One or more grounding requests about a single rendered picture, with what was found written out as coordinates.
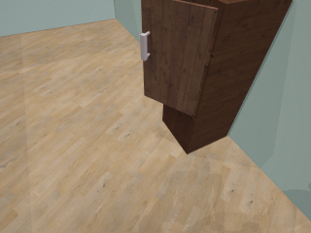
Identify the handle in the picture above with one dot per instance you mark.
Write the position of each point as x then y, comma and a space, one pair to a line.
144, 46

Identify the cupboard door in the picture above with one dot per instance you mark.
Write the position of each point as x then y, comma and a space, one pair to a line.
178, 44

